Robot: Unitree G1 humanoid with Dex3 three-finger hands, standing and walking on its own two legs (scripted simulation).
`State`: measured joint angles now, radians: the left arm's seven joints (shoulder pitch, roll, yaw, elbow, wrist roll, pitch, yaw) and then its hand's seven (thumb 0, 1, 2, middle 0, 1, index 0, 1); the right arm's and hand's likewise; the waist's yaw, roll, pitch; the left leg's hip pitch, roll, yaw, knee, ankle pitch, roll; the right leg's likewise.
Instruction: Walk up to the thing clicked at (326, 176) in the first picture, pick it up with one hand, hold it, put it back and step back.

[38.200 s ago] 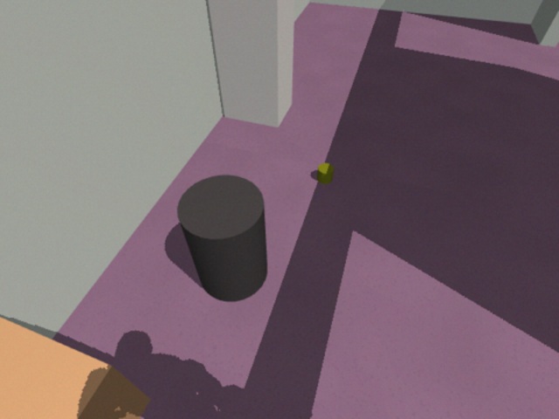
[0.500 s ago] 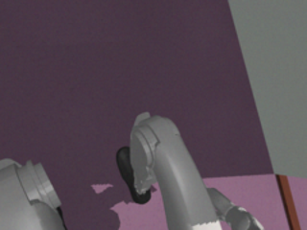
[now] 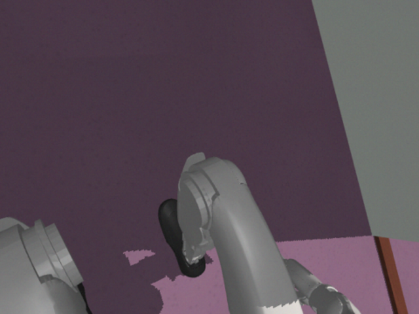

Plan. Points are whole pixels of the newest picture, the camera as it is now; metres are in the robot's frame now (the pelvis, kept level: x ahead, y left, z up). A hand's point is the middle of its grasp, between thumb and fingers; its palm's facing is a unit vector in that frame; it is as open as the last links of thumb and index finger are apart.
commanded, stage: close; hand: left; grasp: from above
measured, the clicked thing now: out of the picture +0.46 +0.41 -0.27
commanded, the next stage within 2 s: settle in 0.60 s
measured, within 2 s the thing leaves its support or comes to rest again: leaves its support in 0.94 s
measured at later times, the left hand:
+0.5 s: hand out of the picture +0.44 +0.40 -0.24, palm faces -0.42 -0.18 -0.89, open 10.7 cm
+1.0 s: hand out of the picture +0.45 +0.40 -0.23, palm faces -0.40 -0.18 -0.90, open 10.7 cm
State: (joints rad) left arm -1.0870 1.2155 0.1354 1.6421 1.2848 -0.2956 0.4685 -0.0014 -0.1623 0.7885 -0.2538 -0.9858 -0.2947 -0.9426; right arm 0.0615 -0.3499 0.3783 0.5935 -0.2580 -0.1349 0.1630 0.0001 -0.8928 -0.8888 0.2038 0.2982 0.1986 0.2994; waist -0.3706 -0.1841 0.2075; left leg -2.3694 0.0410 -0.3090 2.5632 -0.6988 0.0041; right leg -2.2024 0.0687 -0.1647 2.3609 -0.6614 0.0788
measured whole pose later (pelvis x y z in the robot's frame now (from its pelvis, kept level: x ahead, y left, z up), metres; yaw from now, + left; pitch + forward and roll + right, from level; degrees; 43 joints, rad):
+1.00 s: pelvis +0.00 +0.00 +0.00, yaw +0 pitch +27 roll -16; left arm -1.08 1.20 0.16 1.59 1.29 -0.28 0.43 0.01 -0.07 0.68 -0.48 -0.91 -0.48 -0.86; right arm 0.07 -0.35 0.36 0.60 -0.26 -0.12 0.16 0.00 -0.91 -0.89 0.20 0.30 0.20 0.30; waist -0.36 -0.17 0.19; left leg -2.37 0.04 -0.31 2.56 -0.70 -0.01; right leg -2.21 0.06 -0.16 2.36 -0.66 0.08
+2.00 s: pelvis -0.01 -0.01 +0.05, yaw +7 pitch +33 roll -11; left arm -0.89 0.91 0.13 1.11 1.12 -0.20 0.01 0.01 -0.07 0.65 -0.55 -0.83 -0.55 -0.78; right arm 0.18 -0.29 0.13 0.60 -0.09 0.09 0.10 0.00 -0.92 -0.90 0.20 0.30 0.20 0.30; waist -0.23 0.01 -0.02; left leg -2.31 0.02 -0.17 2.34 -0.62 0.01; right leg -2.18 0.00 -0.08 2.23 -0.65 0.06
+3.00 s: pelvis +0.02 -0.01 +0.36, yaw +15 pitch +17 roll -3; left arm -0.36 0.51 -0.10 0.76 0.97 -0.04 0.05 0.00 -0.03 0.62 -0.51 -0.84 -0.52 -0.80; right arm 0.23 -0.25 0.00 0.71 0.04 -0.04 -0.06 0.01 -0.91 -0.89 0.20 0.30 0.20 0.30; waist -0.08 0.05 -0.13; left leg -1.09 0.06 -0.03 1.26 -0.46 -0.01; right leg -1.04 -0.01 -0.03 1.21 -0.46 0.03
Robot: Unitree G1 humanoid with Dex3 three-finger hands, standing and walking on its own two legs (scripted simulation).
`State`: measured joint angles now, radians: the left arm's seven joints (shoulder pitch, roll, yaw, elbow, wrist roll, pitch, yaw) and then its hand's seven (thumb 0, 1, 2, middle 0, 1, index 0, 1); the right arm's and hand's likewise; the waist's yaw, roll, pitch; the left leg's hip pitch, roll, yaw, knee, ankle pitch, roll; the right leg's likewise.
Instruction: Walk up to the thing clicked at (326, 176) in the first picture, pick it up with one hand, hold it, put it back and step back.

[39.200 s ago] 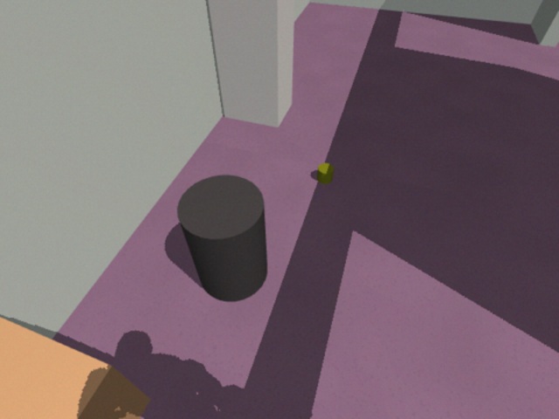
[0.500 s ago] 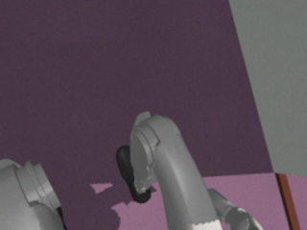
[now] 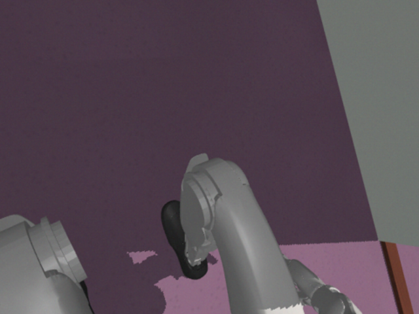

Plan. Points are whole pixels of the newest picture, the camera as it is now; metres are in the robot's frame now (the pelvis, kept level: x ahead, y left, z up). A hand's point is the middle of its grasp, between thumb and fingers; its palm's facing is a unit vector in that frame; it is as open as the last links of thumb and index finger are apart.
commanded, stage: settle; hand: left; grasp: from above
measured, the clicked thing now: out of the picture +0.46 +0.41 -0.26
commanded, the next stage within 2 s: lift in 0.58 s
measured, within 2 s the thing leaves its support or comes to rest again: neither
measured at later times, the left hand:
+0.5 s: hand out of the picture +0.44 +0.42 -0.14, palm faces -0.43 -0.14 -0.89, open 10.6 cm
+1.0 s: hand out of the picture +0.41 +0.41 -0.07, palm faces -0.45 -0.18 -0.87, open 10.6 cm
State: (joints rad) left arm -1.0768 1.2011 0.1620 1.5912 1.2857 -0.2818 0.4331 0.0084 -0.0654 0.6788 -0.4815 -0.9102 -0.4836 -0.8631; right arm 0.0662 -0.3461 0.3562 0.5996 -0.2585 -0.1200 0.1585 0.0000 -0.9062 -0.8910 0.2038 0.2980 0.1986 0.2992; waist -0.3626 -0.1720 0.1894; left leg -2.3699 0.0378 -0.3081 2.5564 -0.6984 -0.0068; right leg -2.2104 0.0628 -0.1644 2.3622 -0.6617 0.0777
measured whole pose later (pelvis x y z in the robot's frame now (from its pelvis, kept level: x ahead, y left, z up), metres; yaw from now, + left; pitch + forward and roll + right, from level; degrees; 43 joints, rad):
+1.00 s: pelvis -0.01 -0.01 +0.05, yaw +7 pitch +33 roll -11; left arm -0.89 0.91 0.13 1.11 1.12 -0.20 0.01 0.01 -0.07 0.65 -0.55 -0.83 -0.55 -0.78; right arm 0.18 -0.29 0.13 0.60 -0.09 0.09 0.10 0.00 -0.92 -0.90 0.20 0.30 0.20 0.30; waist -0.23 0.01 -0.02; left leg -2.31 0.02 -0.17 2.34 -0.62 0.01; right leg -2.18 0.00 -0.08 2.23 -0.65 0.06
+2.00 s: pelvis +0.02 -0.01 +0.36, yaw +15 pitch +17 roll -3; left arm -0.36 0.51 -0.10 0.76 0.97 -0.04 0.05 0.00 -0.03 0.62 -0.51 -0.84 -0.52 -0.80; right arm 0.23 -0.25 0.00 0.71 0.04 -0.04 -0.06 0.01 -0.91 -0.89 0.20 0.30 0.20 0.30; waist -0.08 0.05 -0.13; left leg -1.09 0.06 -0.03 1.26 -0.46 -0.01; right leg -1.04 -0.01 -0.03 1.21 -0.46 0.03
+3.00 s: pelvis +0.07 +0.00 +0.45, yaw +14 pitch +6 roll +0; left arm -0.29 0.41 -0.18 0.71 0.99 -0.01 -0.01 0.01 -0.02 0.61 -0.48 -0.88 -0.51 -0.81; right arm 0.23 -0.25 -0.04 0.71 0.05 0.02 -0.05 0.01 -0.90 -0.89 0.20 0.30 0.20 0.30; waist -0.02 0.04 -0.06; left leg -0.45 0.04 0.04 0.67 -0.31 -0.01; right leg -0.44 -0.03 0.02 0.66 -0.32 0.03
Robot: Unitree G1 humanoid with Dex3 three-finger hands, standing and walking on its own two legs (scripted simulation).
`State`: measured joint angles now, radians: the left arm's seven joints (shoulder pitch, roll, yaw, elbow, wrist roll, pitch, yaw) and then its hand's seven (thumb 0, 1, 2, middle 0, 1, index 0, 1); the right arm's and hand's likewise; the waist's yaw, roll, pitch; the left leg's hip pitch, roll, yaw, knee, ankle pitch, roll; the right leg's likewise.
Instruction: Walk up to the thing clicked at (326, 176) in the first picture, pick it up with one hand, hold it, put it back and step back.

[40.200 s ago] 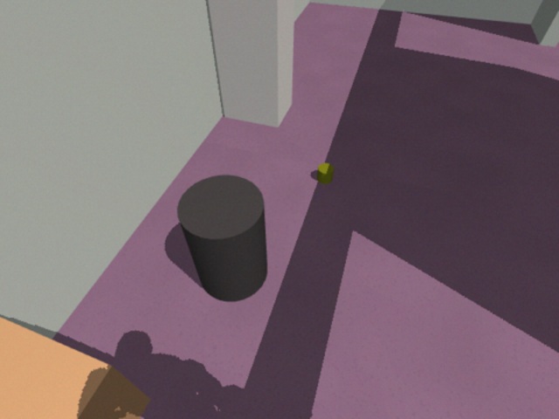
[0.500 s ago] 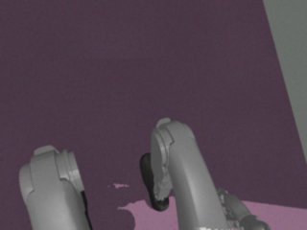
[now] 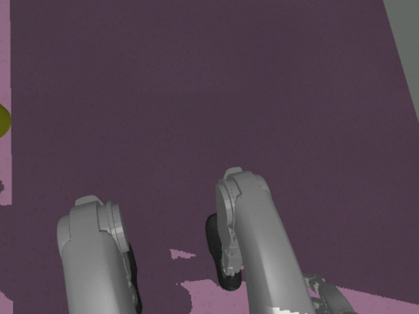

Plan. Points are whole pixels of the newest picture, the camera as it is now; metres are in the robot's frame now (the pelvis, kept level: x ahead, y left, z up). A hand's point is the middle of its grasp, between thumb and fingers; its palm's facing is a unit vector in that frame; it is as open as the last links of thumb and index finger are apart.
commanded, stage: lift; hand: left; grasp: from above
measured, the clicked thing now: out of the picture +0.48 +0.36 -0.15
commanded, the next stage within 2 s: hold in 1.36 s
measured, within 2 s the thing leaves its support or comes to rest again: neither
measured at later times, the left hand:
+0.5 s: hand out of the picture +0.39 +0.34 +0.06, palm faces -0.39 -0.12 -0.91, open 10.5 cm
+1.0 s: hand out of the picture +0.33 +0.29 +0.25, palm faces -0.43 -0.15 -0.89, open 10.5 cm
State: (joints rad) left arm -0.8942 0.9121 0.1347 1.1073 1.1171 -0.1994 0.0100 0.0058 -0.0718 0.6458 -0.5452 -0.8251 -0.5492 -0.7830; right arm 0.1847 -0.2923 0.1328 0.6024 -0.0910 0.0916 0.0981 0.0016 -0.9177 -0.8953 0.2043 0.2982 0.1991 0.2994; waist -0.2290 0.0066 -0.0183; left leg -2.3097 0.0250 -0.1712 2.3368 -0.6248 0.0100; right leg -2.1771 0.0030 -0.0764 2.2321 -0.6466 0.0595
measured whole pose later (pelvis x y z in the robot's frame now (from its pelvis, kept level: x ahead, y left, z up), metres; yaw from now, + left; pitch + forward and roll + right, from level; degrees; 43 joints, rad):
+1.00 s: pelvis +0.02 -0.01 +0.31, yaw +8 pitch +17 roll -3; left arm -0.36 0.51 -0.10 0.76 0.97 -0.04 0.05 0.00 -0.03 0.62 -0.51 -0.84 -0.52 -0.80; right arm 0.23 -0.25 0.00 0.71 0.04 -0.04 -0.06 0.01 -0.91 -0.89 0.20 0.30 0.20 0.30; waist -0.08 0.05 -0.13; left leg -1.09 0.06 -0.03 1.26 -0.46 -0.01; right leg -1.04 -0.01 -0.03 1.21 -0.46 0.03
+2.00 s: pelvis +0.08 +0.00 +0.40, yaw +7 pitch +6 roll +0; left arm -0.29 0.41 -0.18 0.71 0.99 -0.01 -0.01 0.01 -0.02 0.61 -0.48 -0.88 -0.51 -0.81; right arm 0.23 -0.25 -0.04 0.71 0.05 0.02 -0.05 0.01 -0.90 -0.89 0.20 0.30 0.20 0.30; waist -0.02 0.04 -0.06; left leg -0.45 0.04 0.04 0.67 -0.31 -0.01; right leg -0.44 -0.03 0.02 0.66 -0.32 0.03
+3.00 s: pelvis +0.08 -0.01 +0.42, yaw +7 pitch +1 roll +0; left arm -0.22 0.41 -0.20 0.56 0.98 0.02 -0.09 0.01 -0.02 0.61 -0.46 -0.90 -0.50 -0.82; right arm 0.19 -0.25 -0.02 0.66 0.07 0.06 -0.06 0.01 -0.91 -0.89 0.20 0.30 0.20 0.30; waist 0.01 0.05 -0.01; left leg -0.28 0.04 0.05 0.50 -0.23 -0.02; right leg -0.29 -0.03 0.03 0.52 -0.25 0.02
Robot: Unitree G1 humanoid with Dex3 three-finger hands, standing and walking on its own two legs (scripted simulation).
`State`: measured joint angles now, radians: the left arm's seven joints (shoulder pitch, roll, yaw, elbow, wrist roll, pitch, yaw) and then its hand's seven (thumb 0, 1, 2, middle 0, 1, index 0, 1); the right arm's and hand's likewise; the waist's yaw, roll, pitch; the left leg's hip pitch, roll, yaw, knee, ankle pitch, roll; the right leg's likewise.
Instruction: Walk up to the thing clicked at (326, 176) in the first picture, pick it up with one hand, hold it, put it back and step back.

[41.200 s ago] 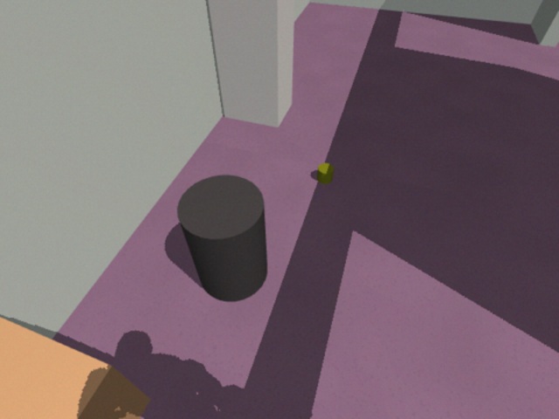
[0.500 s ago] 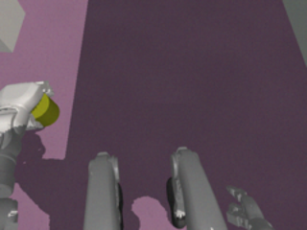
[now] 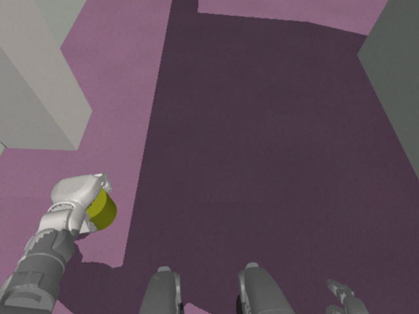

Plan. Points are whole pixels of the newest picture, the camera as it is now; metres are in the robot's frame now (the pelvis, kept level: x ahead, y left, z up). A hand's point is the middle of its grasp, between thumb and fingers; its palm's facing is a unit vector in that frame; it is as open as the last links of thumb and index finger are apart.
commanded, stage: lift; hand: left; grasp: from above
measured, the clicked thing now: (93, 208) +0.36 +0.26 -0.09
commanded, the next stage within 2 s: hold in 0.36 s
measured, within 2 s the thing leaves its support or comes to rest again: neither
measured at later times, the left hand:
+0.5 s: hand (85, 184) +0.37 +0.23 +0.01, palm faces -0.44 -0.09 -0.90, open 10.5 cm
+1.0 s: hand (83, 172) +0.37 +0.22 +0.05, palm faces -0.45 -0.06 -0.89, open 10.5 cm
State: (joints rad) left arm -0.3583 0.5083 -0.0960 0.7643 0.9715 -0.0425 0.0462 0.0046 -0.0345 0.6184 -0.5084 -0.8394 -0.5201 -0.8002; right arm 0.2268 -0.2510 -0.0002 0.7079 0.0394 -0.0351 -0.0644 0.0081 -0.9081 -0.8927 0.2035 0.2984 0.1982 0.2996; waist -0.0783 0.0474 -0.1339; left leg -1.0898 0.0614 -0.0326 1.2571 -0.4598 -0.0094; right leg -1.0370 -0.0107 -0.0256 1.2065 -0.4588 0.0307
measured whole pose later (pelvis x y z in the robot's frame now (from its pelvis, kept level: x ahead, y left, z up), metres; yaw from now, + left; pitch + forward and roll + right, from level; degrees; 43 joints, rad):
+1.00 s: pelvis +0.06 +0.00 +0.10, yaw -1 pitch +6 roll +0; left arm -0.29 0.41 -0.18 0.71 0.99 -0.01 -0.01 0.01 -0.02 0.61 -0.48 -0.88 -0.51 -0.81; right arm 0.23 -0.25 -0.04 0.71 0.05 0.02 -0.05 0.01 -0.90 -0.89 0.20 0.30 0.20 0.30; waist -0.02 0.04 -0.06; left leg -0.45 0.04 0.04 0.67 -0.31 -0.01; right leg -0.44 -0.03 0.02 0.66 -0.32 0.03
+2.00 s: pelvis +0.06 -0.01 +0.11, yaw -1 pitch +1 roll +0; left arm -0.22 0.41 -0.20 0.56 0.98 0.02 -0.09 0.01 -0.02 0.61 -0.46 -0.90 -0.50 -0.82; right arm 0.19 -0.25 -0.02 0.66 0.07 0.06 -0.06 0.01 -0.91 -0.89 0.20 0.30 0.20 0.30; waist 0.01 0.05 -0.01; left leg -0.28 0.04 0.05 0.50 -0.23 -0.02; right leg -0.29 -0.03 0.03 0.52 -0.25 0.02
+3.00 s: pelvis +0.04 -0.01 +0.04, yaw +0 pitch +17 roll -1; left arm -0.50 0.41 -0.14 1.06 1.15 -0.09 0.29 0.00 -0.06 0.69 -0.43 -0.97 -0.48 -0.88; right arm 0.22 -0.27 -0.07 0.70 0.01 0.06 -0.02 0.01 -0.90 -0.89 0.20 0.30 0.20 0.30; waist -0.06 0.01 -0.11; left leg -0.91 0.05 0.00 1.04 -0.42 -0.02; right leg -0.89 -0.02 0.00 1.03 -0.44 0.03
